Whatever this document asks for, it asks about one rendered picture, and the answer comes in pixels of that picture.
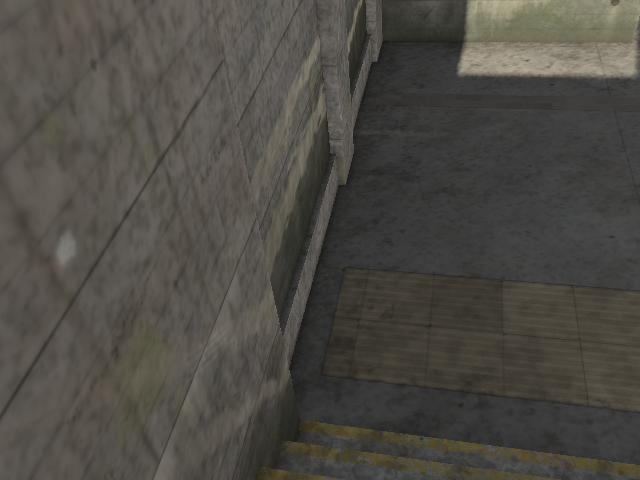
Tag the stairs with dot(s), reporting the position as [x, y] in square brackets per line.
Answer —
[324, 451]

